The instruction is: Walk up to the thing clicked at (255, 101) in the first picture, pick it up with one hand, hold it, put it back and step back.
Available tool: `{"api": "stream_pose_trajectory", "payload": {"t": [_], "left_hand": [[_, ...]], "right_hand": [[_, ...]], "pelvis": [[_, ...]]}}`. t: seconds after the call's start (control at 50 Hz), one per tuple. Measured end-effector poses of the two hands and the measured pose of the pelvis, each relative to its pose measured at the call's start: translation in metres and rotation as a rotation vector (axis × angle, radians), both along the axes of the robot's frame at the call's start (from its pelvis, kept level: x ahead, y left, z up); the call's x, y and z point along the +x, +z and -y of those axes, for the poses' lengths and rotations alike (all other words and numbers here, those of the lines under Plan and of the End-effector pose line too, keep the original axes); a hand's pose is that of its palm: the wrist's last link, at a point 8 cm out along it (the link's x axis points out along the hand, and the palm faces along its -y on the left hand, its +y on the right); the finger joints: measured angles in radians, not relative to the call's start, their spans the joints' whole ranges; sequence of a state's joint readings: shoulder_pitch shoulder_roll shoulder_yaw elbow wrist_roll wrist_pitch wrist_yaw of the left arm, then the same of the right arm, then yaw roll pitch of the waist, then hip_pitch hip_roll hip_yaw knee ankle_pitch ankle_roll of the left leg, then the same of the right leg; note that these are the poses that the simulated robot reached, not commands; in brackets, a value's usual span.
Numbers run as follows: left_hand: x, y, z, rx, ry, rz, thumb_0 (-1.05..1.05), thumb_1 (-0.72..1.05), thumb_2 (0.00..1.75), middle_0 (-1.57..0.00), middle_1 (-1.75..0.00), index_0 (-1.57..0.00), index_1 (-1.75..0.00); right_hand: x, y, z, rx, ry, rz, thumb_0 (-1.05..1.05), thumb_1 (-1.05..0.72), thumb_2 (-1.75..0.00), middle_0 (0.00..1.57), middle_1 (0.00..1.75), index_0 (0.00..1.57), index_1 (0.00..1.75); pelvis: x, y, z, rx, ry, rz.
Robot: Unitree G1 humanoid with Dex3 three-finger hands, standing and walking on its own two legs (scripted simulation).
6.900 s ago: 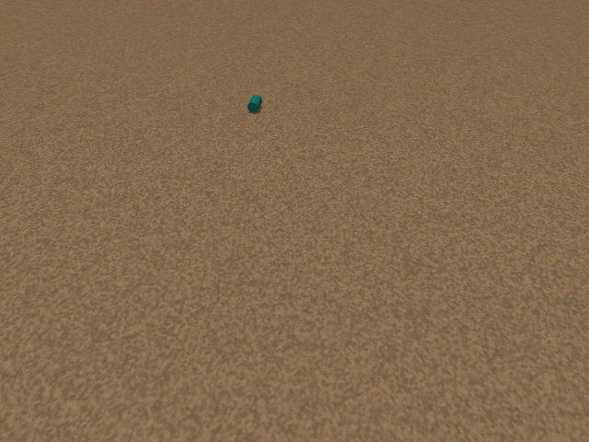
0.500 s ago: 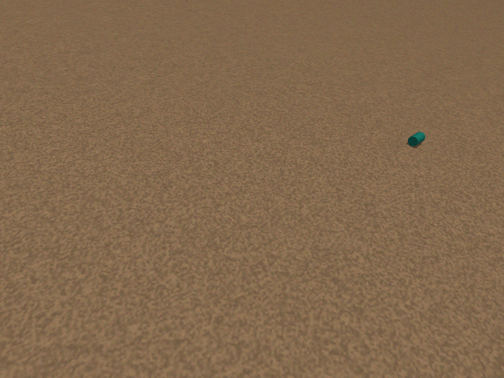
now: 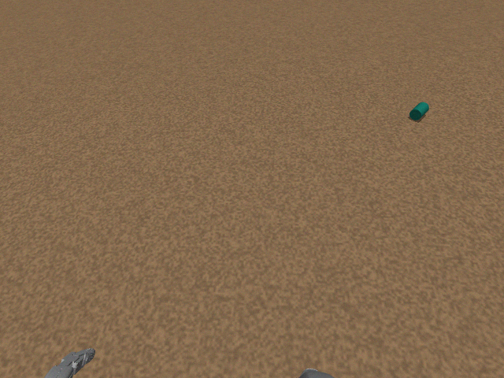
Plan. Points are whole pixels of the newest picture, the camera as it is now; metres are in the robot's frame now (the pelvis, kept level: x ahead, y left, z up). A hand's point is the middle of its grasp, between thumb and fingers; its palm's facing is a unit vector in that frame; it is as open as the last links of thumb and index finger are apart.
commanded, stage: walk up
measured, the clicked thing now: (419, 111) +1.66 -1.06 -0.71
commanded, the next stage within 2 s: none
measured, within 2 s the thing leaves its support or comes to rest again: neither
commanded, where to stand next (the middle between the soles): +1.13 +0.01 m, yaw +1 degrees
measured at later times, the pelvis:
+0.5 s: pelvis +0.29 +0.03 +0.01, yaw +0 degrees
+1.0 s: pelvis +0.52 -0.04 +0.01, yaw +0 degrees
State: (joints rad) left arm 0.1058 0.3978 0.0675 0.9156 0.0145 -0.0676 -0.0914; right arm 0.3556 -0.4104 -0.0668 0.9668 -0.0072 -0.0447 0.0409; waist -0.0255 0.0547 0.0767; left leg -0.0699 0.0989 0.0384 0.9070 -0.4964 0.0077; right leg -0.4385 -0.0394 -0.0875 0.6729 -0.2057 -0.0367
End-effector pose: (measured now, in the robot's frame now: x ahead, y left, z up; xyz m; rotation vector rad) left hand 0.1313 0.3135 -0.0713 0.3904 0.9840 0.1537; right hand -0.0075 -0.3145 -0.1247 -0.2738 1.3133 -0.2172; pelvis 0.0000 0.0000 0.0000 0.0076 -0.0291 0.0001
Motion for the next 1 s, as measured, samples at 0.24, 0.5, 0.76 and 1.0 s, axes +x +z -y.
{"api": "stream_pose_trajectory", "payload": {"t": [0.24, 0.5, 0.76, 1.0], "left_hand": [[0.048, 0.008, 0.008, -0.026, 0.091, -0.097, 0.00, 0.90, 0.90, -0.21, -0.30, -0.21, -0.30], [0.171, -0.039, -0.033, -0.041, 0.123, -0.252, 0.01, 0.91, 0.90, -0.20, -0.30, -0.20, -0.30], [0.371, -0.004, -0.007, -0.031, -0.007, -0.106, 0.00, 0.91, 0.90, -0.20, -0.30, -0.20, -0.30], [0.467, 0.016, 0.048, 0.016, 0.065, -0.009, 0.00, 0.91, 0.90, -0.21, -0.30, -0.21, -0.30]], "right_hand": [[0.226, 0.049, 0.013, -0.014, 0.125, 0.238, 0.00, -0.90, -0.90, 0.20, 0.30, 0.20, 0.30], [0.405, 0.056, -0.027, -0.074, 0.163, 0.279, 0.00, -0.90, -0.90, 0.21, 0.30, 0.20, 0.30], [0.448, 0.047, -0.004, -0.035, 0.050, 0.161, 0.00, -0.90, -0.90, 0.21, 0.30, 0.20, 0.30], [0.575, 0.012, 0.046, 0.019, 0.079, 0.133, 0.01, -0.90, -0.90, 0.20, 0.30, 0.20, 0.30]], "pelvis": [[0.128, 0.026, 0.007, -0.021, -0.002, 0.012], [0.286, 0.007, -0.026, -0.023, 0.003, -0.011], [0.411, 0.021, -0.004, 0.023, -0.022, 0.018], [0.519, 0.014, 0.044, 0.022, 0.000, 0.037]]}}
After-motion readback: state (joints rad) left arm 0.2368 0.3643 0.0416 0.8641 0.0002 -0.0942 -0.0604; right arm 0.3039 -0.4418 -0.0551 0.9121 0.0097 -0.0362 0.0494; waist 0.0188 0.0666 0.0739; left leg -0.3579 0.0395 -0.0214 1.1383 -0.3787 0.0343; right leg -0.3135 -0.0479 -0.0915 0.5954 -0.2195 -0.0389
